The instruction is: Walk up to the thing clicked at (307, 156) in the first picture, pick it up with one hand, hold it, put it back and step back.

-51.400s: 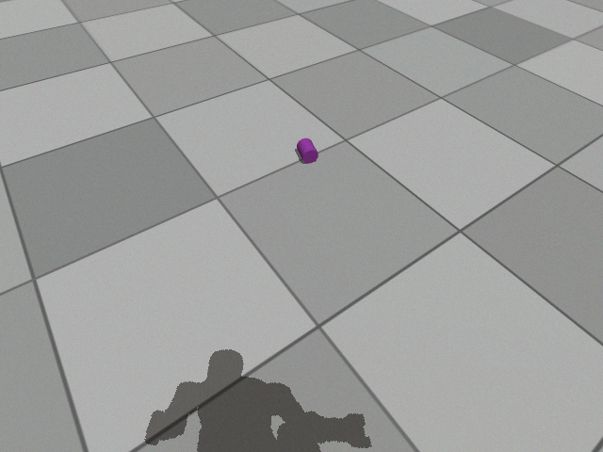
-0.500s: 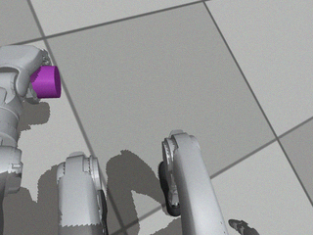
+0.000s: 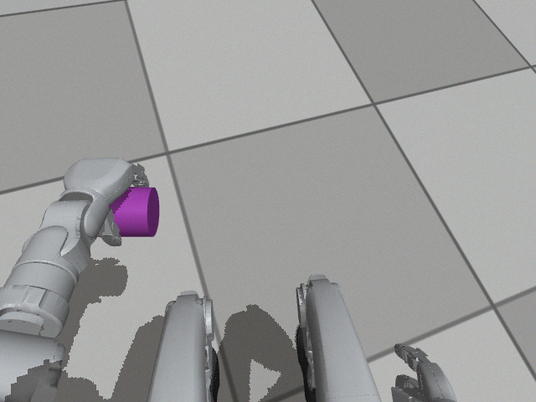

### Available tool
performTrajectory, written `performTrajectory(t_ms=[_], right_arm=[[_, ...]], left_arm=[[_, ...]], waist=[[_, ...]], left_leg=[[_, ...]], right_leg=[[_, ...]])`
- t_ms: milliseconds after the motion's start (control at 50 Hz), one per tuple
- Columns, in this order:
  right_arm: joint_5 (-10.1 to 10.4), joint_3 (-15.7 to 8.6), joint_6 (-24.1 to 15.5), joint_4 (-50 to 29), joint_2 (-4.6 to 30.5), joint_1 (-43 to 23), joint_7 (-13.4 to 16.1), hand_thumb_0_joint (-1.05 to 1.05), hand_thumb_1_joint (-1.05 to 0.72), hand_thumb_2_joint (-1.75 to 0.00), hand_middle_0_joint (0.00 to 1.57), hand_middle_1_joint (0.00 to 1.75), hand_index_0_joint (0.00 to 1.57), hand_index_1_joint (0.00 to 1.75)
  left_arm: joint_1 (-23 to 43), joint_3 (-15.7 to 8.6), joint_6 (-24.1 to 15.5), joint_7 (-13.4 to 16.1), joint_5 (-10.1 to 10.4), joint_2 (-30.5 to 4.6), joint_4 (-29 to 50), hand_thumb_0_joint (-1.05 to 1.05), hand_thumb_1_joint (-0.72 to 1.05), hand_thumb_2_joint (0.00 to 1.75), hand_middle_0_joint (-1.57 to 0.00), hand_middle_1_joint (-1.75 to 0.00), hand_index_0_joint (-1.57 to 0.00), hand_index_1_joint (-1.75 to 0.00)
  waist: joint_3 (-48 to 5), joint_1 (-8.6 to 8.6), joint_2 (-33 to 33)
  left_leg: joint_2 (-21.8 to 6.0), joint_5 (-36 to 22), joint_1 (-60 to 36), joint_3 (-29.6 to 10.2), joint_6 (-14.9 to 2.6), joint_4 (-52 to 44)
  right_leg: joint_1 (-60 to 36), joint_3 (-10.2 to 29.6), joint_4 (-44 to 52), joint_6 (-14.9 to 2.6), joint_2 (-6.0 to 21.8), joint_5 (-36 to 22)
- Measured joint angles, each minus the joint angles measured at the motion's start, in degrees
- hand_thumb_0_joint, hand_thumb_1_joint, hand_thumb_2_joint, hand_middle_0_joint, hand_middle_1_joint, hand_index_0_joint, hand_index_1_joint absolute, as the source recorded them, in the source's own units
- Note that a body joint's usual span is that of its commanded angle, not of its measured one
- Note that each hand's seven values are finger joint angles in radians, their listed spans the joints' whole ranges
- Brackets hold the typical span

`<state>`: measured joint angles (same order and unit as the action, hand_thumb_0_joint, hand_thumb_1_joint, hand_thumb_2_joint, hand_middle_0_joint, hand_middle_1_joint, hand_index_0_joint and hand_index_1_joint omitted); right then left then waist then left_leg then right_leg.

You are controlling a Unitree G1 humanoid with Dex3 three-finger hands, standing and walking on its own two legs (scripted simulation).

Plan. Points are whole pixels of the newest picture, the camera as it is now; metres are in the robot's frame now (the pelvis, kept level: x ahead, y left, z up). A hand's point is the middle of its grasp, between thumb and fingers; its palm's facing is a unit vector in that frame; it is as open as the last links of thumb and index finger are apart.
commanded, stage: lift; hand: left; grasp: from above
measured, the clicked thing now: (122, 211) +0.43 +0.21 -0.10
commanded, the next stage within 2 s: hold in 0.82 s
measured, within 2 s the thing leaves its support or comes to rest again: neither
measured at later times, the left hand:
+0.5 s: hand (87, 187) +0.38 +0.18 +0.09, palm faces -0.49 -0.06 -0.87, open 10.4 cm
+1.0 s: hand (56, 133) +0.40 +0.19 +0.16, palm faces -0.50 -0.04 -0.87, open 10.5 cm
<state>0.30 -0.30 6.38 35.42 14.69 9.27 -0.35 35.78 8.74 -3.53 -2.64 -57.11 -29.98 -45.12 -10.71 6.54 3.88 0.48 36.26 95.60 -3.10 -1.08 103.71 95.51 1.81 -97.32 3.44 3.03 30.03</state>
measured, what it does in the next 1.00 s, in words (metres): rises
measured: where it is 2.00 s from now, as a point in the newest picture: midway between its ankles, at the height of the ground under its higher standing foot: (261, 393)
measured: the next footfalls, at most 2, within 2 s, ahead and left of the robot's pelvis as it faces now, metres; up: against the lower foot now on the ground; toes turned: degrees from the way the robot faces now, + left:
none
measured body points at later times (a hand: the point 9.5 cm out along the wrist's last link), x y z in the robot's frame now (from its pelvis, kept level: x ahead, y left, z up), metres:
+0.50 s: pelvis +0.04 -0.03 +0.16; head +0.11 -0.04 +0.60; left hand +0.40 +0.18 +0.14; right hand +0.14 -0.30 +0.03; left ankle +0.08 +0.11 -0.49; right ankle +0.12 -0.17 -0.49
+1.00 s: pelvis +0.08 -0.03 +0.22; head +0.12 -0.04 +0.66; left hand +0.42 +0.19 +0.21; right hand +0.18 -0.29 +0.09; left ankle +0.08 +0.11 -0.49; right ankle +0.12 -0.17 -0.49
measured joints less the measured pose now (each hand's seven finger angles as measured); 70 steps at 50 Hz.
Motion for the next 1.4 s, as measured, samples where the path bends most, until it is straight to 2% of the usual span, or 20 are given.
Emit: performTrajectory(t_ms=[140,240,320,480,600,680,720,780,900,980,1100,1220,1400], right_arm=[[1.06,0.34,-1.27,1.27,-1.08,1.06,2.05,0.0,-0.9,-0.9,0.2,0.3,0.2,0.3],[1.49,0.29,-2.6,3.03,-1.41,1.67,3.33,0.0,-0.9,-0.9,0.2,0.3,0.2,0.3],[1.87,-0.06,-3.55,4.05,-1.22,2.43,3.81,0.0,-0.91,-0.9,0.2,0.3,0.2,0.3],[2.25,-1.07,-4.69,4.22,-0.28,4.24,4.7,0.0,-0.91,-0.91,0.2,0.3,0.2,0.3],[2.26,-1.6,-5.19,5.29,-0.14,4.49,4.8,0.0,-0.91,-0.91,0.2,0.3,0.2,0.3],[2.23,-1.94,-4.99,6.19,-0.36,4.38,4.34,0.0,-0.91,-0.9,0.2,0.3,0.2,0.3],[2.25,-2.16,-4.68,6.57,-0.49,4.28,4.09,0.0,-0.9,-0.9,0.2,0.3,0.2,0.3],[2.28,-2.41,-4.17,6.89,-0.65,4.32,3.77,0.0,-0.9,-0.9,0.2,0.3,0.2,0.3],[2.47,-2.46,-3.15,6.17,-0.7,4.84,3.79,0.0,-0.9,-0.9,0.2,0.3,0.2,0.3],[2.45,-2.26,-2.85,5.48,-0.74,4.92,3.96,0.0,-0.9,-0.9,0.2,0.3,0.2,0.3],[2.29,-2.28,-2.55,5.41,-1.02,4.34,4.02,0.0,-0.9,-0.9,0.2,0.3,0.2,0.3],[2.48,-2.41,-2.15,5.23,-1.02,3.9,3.77,0.0,-0.9,-0.9,0.2,0.3,0.2,0.3],[2.52,-2.16,-1.86,4.21,-0.55,3.37,3.99,0.0,-0.9,-0.9,0.2,0.3,0.2,0.3]], left_arm=[[-7.79,1.07,0.02,1.04,0.99,2.28,4.33,0.01,0.0,0.25,-0.77,-0.31,-0.78,-0.3],[-9.46,1.12,-0.15,3.12,0.46,3.03,3.31,0.01,0.0,0.24,-0.78,-0.27,-0.8,-0.26],[-10.15,1.23,0.6,4.15,0.81,3.54,1.36,0.01,0.01,0.23,-0.79,-0.25,-0.81,-0.24],[-14.45,1.79,-0.43,3.11,1.88,4.46,1.32,0.01,0.02,0.2,-0.81,-0.22,-0.83,-0.21],[-15.27,1.81,-2.14,6.05,0.35,5.7,0.44,0.01,0.02,0.18,-0.82,-0.21,-0.83,-0.2],[-14.23,1.93,-1.19,8.39,-1.41,6.23,-1.52,0.01,0.02,0.2,-0.81,-0.21,-0.83,-0.21],[-13.76,2.06,-0.17,8.92,-1.42,6.42,-2.27,0.01,0.02,0.21,-0.81,-0.22,-0.82,-0.22],[-13.63,2.05,0.89,8.26,-0.55,6.62,-2.7,0.01,0.01,0.23,-0.8,-0.23,-0.81,-0.23],[-15.33,2.36,0.6,4.49,0.62,6.36,-1.6,0.0,0.0,0.26,-0.79,-0.25,-0.8,-0.25],[-16.71,2.27,-0.74,3.07,0.45,6.17,-0.14,0.0,0.0,0.27,-0.78,-0.27,-0.79,-0.27],[-17.66,2.04,-2.03,2.83,-0.97,5.68,1.65,0.0,-0.01,0.29,-0.77,-0.28,-0.78,-0.28],[-17.91,1.89,-1.41,2.85,-0.73,5.51,2.56,0.0,-0.01,0.3,-0.76,-0.28,-0.78,-0.29],[-19.6,2.32,-2.14,-0.61,0.23,5.08,5.2,0.0,0.0,0.3,-0.76,-0.29,-0.77,-0.3]], waist=[[0.4,-1.03,-0.49],[1.2,-1.46,-1.11],[1.54,-1.64,-1.3],[2.66,-2.08,-1.4],[4.17,-2.68,-1.8],[4.65,-3.12,-2.01],[4.83,-3.23,-1.97],[4.88,-3.3,-1.84],[4.83,-3.46,-1.52],[5.19,-3.79,-1.55],[5.5,-4.52,-1.73],[5.55,-5.06,-1.5],[6.25,-5.46,-1.3]], left_leg=[[-0.8,-2.03,-12.64,0.83,0.72,-10.6],[-1.29,-3.69,-22.05,1.13,1.45,-18.38],[-1.73,-5.07,-28.89,1.26,1.9,-24.49],[-2.42,-7.61,-40.02,1.41,2.48,-35.23],[-2.51,-9.17,-46.86,1.44,2.89,-41.72],[-2.6,-10.03,-50.73,1.68,2.96,-45.45],[-2.67,-10.41,-52.67,1.8,2.94,-47.2],[-2.74,-11.02,-55.53,2.04,2.84,-49.86],[-2.83,-11.96,-60.35,2.69,2.59,-54.23],[-2.75,-12.4,-62.58,3.05,2.44,-56.2],[-2.61,-12.92,-65.06,3.42,2.34,-58.26],[-2.5,-13.59,-67.54,3.62,2.24,-60.24],[-2.43,-14.69,-69.89,3.89,2.23,-62.3]], right_leg=[[-11.62,0.18,9.42,0.37,-0.3,-1.94],[-20.43,-0.01,16.26,-0.05,-0.5,-3.27],[-26.92,-0.28,21.78,-0.55,-0.77,-4.42],[-37.64,-0.81,31.65,-1.23,-1.19,-6.5],[-44.36,-1.15,37.58,-1.52,-1.15,-7.61],[-48.08,-1.13,41.01,-1.61,-1.18,-8.31],[-49.98,-1.12,42.7,-1.59,-1.22,-8.67],[-52.8,-1.04,45.32,-1.51,-1.26,-9.27],[-57.45,-0.65,49.66,-1.34,-1.31,-10.32],[-59.56,-0.38,51.55,-1.21,-1.23,-10.78],[-61.88,-0.11,53.42,-1.07,-1.09,-11.27],[-64.27,0.01,55.26,-1.0,-0.98,-11.88],[-66.39,0.22,56.98,-1.01,-0.94,-12.84]])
